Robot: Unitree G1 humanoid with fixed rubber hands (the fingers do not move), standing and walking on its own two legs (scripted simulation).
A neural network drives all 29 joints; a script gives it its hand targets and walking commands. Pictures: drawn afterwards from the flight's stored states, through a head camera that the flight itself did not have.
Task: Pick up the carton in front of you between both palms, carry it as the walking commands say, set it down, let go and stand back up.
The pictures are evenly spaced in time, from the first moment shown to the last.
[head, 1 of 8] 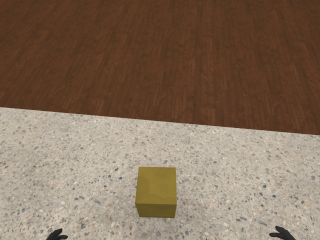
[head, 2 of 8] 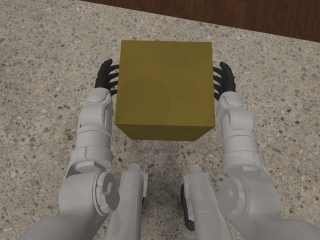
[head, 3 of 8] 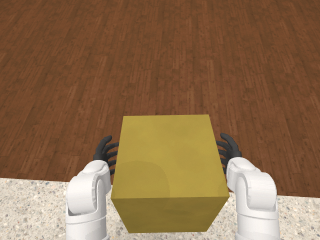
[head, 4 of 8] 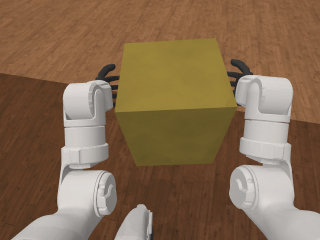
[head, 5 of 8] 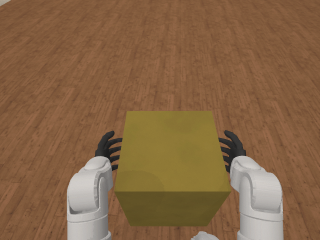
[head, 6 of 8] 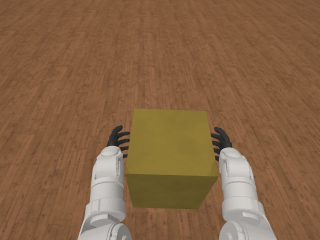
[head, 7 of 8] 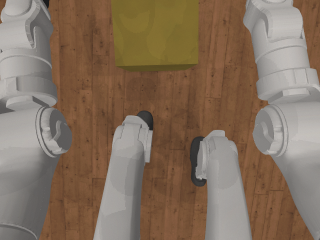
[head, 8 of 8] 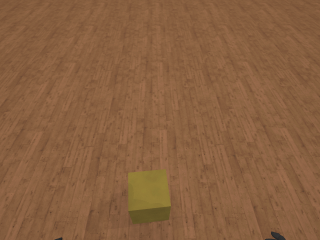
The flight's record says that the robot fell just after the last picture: no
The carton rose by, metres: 1.21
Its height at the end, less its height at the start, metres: +0.47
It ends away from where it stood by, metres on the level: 6.01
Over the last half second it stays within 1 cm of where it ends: yes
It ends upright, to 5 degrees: yes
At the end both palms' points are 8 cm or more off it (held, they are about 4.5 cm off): yes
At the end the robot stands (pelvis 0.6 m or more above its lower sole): yes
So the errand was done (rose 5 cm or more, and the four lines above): yes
